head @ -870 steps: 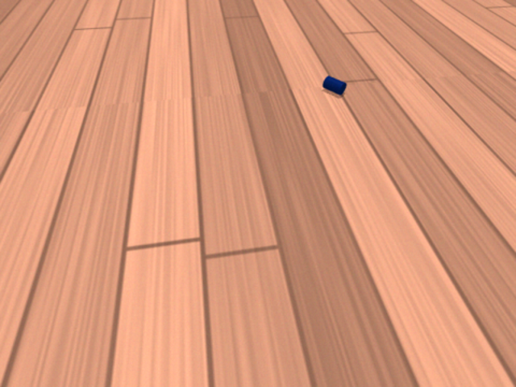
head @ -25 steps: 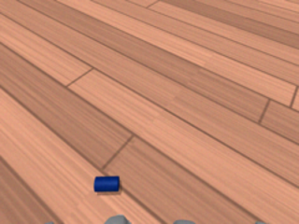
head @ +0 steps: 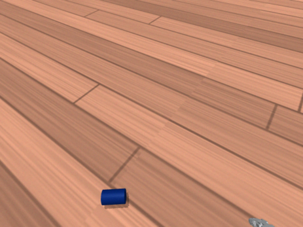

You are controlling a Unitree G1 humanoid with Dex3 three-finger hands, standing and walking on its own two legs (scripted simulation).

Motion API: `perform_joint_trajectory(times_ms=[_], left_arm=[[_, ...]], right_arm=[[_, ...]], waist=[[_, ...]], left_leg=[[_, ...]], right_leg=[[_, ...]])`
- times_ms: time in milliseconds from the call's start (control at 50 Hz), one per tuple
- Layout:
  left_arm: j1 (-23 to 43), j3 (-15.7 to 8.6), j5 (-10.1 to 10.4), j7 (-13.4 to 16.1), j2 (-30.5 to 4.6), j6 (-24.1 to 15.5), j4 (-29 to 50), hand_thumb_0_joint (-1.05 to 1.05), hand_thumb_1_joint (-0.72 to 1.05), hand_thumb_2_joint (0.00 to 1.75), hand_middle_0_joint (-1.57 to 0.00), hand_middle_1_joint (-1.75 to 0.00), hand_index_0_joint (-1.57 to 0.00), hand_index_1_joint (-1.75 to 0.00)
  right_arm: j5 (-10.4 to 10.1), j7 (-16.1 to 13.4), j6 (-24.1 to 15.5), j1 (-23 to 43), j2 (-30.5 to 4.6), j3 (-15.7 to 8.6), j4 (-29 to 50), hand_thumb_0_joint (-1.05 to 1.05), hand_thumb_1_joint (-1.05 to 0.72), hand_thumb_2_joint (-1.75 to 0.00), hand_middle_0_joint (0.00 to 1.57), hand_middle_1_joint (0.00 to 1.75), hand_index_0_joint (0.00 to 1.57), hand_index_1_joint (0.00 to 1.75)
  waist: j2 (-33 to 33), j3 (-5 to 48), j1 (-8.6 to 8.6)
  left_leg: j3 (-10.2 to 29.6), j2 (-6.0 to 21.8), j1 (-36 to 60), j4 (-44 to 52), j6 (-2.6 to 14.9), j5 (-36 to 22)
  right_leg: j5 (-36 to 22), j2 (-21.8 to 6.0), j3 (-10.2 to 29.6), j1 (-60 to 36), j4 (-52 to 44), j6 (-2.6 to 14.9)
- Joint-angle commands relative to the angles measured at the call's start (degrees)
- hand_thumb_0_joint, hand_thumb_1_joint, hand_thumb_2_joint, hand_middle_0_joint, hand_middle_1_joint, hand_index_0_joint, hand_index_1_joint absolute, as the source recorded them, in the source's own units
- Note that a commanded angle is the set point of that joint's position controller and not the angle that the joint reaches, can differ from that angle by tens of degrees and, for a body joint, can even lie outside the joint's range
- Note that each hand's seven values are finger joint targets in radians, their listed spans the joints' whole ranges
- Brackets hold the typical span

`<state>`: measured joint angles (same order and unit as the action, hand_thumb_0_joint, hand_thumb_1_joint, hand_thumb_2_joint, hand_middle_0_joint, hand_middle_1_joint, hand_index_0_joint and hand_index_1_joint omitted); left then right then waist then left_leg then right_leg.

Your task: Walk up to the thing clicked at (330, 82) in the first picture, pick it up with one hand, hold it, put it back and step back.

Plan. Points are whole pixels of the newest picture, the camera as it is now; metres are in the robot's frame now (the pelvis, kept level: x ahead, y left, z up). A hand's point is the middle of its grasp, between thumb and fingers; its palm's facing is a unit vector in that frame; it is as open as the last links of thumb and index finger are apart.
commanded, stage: walk up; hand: left
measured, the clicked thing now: (114, 196) +0.42 +0.26 -0.72
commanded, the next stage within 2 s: none
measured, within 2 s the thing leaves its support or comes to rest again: neither
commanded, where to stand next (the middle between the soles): +0.04 +0.01 m, yaw +1 degrees
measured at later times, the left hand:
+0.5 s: hand out of the picture +0.11 +0.26 -0.15, palm faces -0.04 -0.94 -0.33, open 7.3 cm
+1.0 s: hand out of the picture +0.08 +0.27 -0.14, palm faces +0.01 -0.93 -0.38, open 7.3 cm
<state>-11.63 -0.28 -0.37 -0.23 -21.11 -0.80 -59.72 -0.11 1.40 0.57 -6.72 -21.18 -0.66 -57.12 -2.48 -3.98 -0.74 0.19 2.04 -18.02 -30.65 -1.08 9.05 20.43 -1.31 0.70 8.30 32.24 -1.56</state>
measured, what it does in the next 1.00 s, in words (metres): stands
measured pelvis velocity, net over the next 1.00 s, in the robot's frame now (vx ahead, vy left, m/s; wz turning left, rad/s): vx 0.01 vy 0.00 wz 0.02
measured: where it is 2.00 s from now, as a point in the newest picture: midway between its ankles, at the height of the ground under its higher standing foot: outside the picture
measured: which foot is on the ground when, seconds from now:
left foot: down 0.00-1.00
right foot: down 0.00-1.00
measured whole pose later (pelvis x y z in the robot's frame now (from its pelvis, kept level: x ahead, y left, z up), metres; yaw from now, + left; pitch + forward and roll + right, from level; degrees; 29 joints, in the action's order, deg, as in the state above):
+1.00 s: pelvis +0.01 +0.00 +0.01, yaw +1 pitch -2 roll -1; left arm -5.5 -1.1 0.6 0.6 -21.2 0.6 -62.2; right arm -0.5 1.1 1.7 -2.0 -20.5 -2.0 -62.2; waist -1.1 -6.6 0.0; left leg 1.1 1.5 -16.7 -23.7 -0.9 5.3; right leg 16.6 -1.7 -0.5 6.4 24.6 -1.8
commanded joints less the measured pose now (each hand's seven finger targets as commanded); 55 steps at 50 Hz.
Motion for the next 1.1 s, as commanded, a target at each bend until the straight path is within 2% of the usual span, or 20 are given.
perform_joint_trajectory(times_ms=[0, 60, 140, 220, 320, 520, 580, 700, 740, 840, 860, 880, 900, 920, 960, 980, 1020, 1040, 1060, 1080], left_arm=[[6.10, -2.96, -0.06, 0.75, -13.44, -1.89, 3.79, 0.00, 0.90, 0.90, -0.20, -0.30, -0.20, -0.30], [5.61, -2.83, 0.10, 0.63, -13.07, -1.87, 2.80, 0.00, 0.90, 0.90, -0.20, -0.30, -0.20, -0.30], [5.86, -2.81, 0.19, 0.72, -12.85, -1.93, 1.89, 0.00, 0.90, 0.90, -0.20, -0.30, -0.20, -0.30], [6.26, -2.74, 0.56, 0.89, -12.76, -1.60, 0.79, 0.00, 0.90, 0.90, -0.20, -0.30, -0.20, -0.30], [7.19, -2.37, 0.40, 0.77, -12.23, -1.09, -0.12, 0.00, 0.90, 0.90, -0.20, -0.30, -0.20, -0.30], [7.73, -2.16, 0.21, 0.84, -12.09, -1.24, -1.69, 0.00, 0.90, 0.90, -0.20, -0.30, -0.20, -0.30], [8.51, -2.18, 0.04, 0.82, -11.99, -1.13, -1.82, 0.00, 0.90, 0.90, -0.20, -0.30, -0.20, -0.30], [7.79, -2.19, 0.00, 0.83, -11.89, -1.37, -2.25, 0.00, 0.90, 0.90, -0.20, -0.30, -0.20, -0.30], [7.79, -2.18, -0.05, 0.85, -11.96, -1.28, -2.26, 0.00, 0.90, 0.90, -0.20, -0.30, -0.20, -0.30], [7.20, -2.36, -0.11, 0.99, -12.03, -1.43, -2.37, 0.00, 0.90, 0.90, -0.20, -0.30, -0.20, -0.30], [7.43, -2.41, -0.05, 1.02, -12.08, -1.39, -2.39, 0.00, 0.90, 0.90, -0.20, -0.30, -0.20, -0.30], [6.99, -3.87, 0.68, 1.61, -15.62, -0.33, -1.12, 0.00, 0.90, 0.90, -0.20, -0.30, -0.20, -0.30], [5.56, -3.91, 1.12, 1.94, -14.97, 0.07, -0.05, 0.00, 0.90, 0.90, -0.20, -0.30, -0.20, -0.30], [5.48, -3.89, 1.14, 2.08, -14.37, 0.39, 0.38, 0.00, 0.90, 0.90, -0.20, -0.30, -0.20, -0.30], [5.25, -4.34, 1.13, 2.08, -13.76, 0.91, 2.05, 0.00, 0.90, 0.90, -0.20, -0.30, -0.20, -0.30], [4.28, -4.28, 1.11, 2.00, -13.33, 1.28, 2.78, 0.00, 0.90, 0.90, -0.20, -0.30, -0.20, -0.30], [2.47, -4.37, 0.83, 1.94, -12.74, 2.13, 3.69, 0.00, 0.90, 0.90, -0.20, -0.30, -0.20, -0.30], [1.27, -4.58, 0.70, 1.83, -12.67, 2.56, 3.98, 0.00, 0.90, 0.90, -0.20, -0.30, -0.20, -0.30], [-0.71, -4.80, 0.64, 1.82, -11.67, 2.92, 4.07, 0.00, 0.90, 0.90, -0.20, -0.30, -0.20, -0.30], [-4.07, -5.15, 0.57, 1.75, -11.58, 3.27, 3.78, 0.00, 0.90, 0.90, -0.20, -0.30, -0.20, -0.30]], right_arm=[[0.40, -0.05, -1.36, 3.77, -11.67, -2.60, 2.03, 0.00, -0.90, -0.90, 0.20, 0.30, 0.20, 0.30], [0.58, 0.00, -1.56, 3.66, -11.62, -2.45, 0.59, 0.00, -0.90, -0.90, 0.20, 0.30, 0.20, 0.30], [0.36, -0.27, -2.04, 3.25, -11.35, -2.11, -1.18, 0.00, -0.90, -0.90, 0.20, 0.30, 0.20, 0.30], [0.35, -0.51, -1.98, 3.59, -10.85, -1.87, -2.13, 0.00, -0.90, -0.90, 0.20, 0.30, 0.20, 0.30], [0.44, -0.76, -1.90, 4.01, -11.53, -2.31, -2.96, 0.00, -0.90, -0.90, 0.20, 0.30, 0.20, 0.30], [0.35, -0.87, -1.75, 4.79, -11.41, -2.53, -3.91, 0.00, -0.90, -0.90, 0.20, 0.30, 0.20, 0.30], [0.33, -0.90, -1.64, 4.61, -11.28, -2.57, -4.16, 0.00, -0.90, -0.90, 0.20, 0.30, 0.20, 0.30], [0.27, -0.77, -1.49, 5.12, -10.75, -2.43, -4.30, 0.00, -0.90, -0.90, 0.20, 0.30, 0.20, 0.30], [0.35, -0.81, -1.39, 5.67, -10.96, -2.51, -4.32, 0.00, -0.90, -0.90, 0.20, 0.30, 0.20, 0.30], [0.27, -0.79, -1.32, 5.61, -10.37, -2.40, -4.41, 0.00, -0.90, -0.90, 0.20, 0.30, 0.20, 0.30], [0.24, -0.81, -1.24, 5.48, -10.37, -2.41, -4.45, 0.00, -0.90, -0.90, 0.20, 0.30, 0.20, 0.30], [0.36, -0.85, -0.13, 6.30, -14.47, -4.02, -3.69, 0.00, -0.90, -0.90, 0.20, 0.30, 0.20, 0.30], [-0.19, -0.99, 0.34, 5.43, -13.88, -4.11, -2.76, 0.00, -0.90, -0.90, 0.20, 0.30, 0.20, 0.30], [-0.36, -1.05, 0.56, 4.87, -13.28, -4.30, -2.63, 0.00, -0.90, -0.90, 0.20, 0.30, 0.20, 0.30], [-0.47, -0.98, 0.99, 4.14, -13.59, -4.86, -1.21, 0.00, -0.90, -0.90, 0.20, 0.30, 0.20, 0.30], [-0.33, -0.87, 1.43, 5.12, -14.36, -5.36, 0.04, 0.00, -0.90, -0.90, 0.20, 0.30, 0.20, 0.30], [0.07, -0.86, 2.28, 5.87, -14.86, -6.06, 2.26, 0.00, -0.90, -0.90, 0.20, 0.30, 0.20, 0.30], [0.44, -0.80, 2.64, 6.67, -15.31, -6.34, 3.59, 0.00, -0.90, -0.90, 0.20, 0.30, 0.20, 0.30], [0.76, -0.76, 2.87, 7.62, -15.31, -6.58, 4.69, 0.00, -0.90, -0.90, 0.20, 0.30, 0.20, 0.30], [1.30, -0.70, 3.15, 9.21, -16.23, -7.13, 6.45, 0.00, -0.90, -0.90, 0.20, 0.30, 0.20, 0.30]], waist=[[5.30, -0.43, 1.66], [3.96, 0.26, 1.12], [2.69, 4.68, 0.69], [1.66, 5.02, 0.38], [-0.59, 5.08, 0.71], [-0.11, 6.61, 1.22], [0.77, 5.79, 1.61], [1.74, 5.69, 1.45], [1.50, 5.43, 1.53], [2.46, 6.72, 1.22], [2.50, 5.94, 1.40], [1.31, -0.19, 1.22], [1.38, 2.08, 0.98], [2.02, 2.82, 1.18], [1.29, 7.91, 1.53], [-0.80, 9.22, 1.05], [-3.46, 10.87, 1.02], [-5.66, 11.79, 0.98], [-8.32, 12.31, 0.39], [-10.41, 12.85, -0.64]], left_leg=[[5.84, 3.58, 9.46, 7.43, 2.60, 6.76], [6.82, 4.10, 8.33, 9.87, 2.52, 7.77], [6.33, 4.62, 8.58, 10.35, 2.46, -1.48], [6.01, 5.04, 9.24, 10.58, 2.25, -6.54], [7.17, 5.76, 8.33, 13.01, 2.60, -1.89], [6.23, 5.49, 11.29, 12.24, 2.61, -6.59], [6.41, 5.43, 10.69, 13.07, 2.55, -4.18], [6.00, 5.08, 12.26, 12.45, 2.22, -6.56], [5.95, 4.83, 12.52, 12.82, 2.05, -4.59], [5.33, 4.90, 13.95, 11.33, 2.22, -10.90], [5.41, 4.68, 13.33, 11.72, 1.97, -10.16], [5.19, 4.64, 9.42, 6.59, 2.25, -24.37], [4.70, 4.89, 10.29, 4.89, 2.82, -29.06], [4.20, 4.87, 10.51, 4.77, 3.31, -29.24], [4.87, 5.98, 11.46, 4.50, 5.30, -32.42], [6.25, 6.73, 11.48, 4.75, 6.11, -29.73], [8.78, 8.58, 8.45, 5.82, 8.35, -20.10], [10.63, 9.99, 5.13, 7.83, 10.16, -15.54], [13.61, 11.96, 2.71, 9.38, 11.77, -12.57], [14.63, 13.45, -2.06, 10.61, 13.21, -7.70]], right_leg=[[3.09, -6.34, 7.14, 12.31, -14.54, 3.98], [1.83, -5.54, 6.29, 9.18, -15.36, 3.89], [-8.02, -5.25, 4.61, 1.45, -14.40, 3.65], [-12.02, -5.26, 3.62, -0.25, -14.52, 3.09], [-9.52, -4.70, 2.56, -0.92, -14.72, 3.26], [-12.35, -5.31, 2.68, -0.65, -16.01, 2.84], [-10.92, -5.17, 2.47, -0.21, -16.45, 2.78], [-11.22, -5.61, 2.71, 0.38, -17.50, 2.49], [-10.91, -5.62, 2.71, 1.26, -17.59, 2.47], [-14.26, -5.96, 2.25, -0.23, -17.71, 2.18], [-13.54, -5.83, 2.28, -0.03, -17.97, 2.13], [-26.14, -6.01, 1.97, 3.62, -11.36, 2.44], [-29.42, -5.93, 1.06, 3.00, -9.25, 2.57], [-28.68, -5.42, 0.25, 2.78, -8.59, 2.68], [-26.26, -3.79, -0.81, 0.98, -3.42, 2.97], [-22.18, -3.15, -1.03, 1.97, -1.44, 3.12], [-12.28, -1.77, -1.11, 2.47, 4.61, 4.05], [-5.61, -0.18, -1.55, 1.26, 9.96, 4.13], [2.45, 1.52, -2.17, 0.82, 13.76, 4.43], [9.12, 1.95, -2.11, -1.35, 17.88, 4.88]])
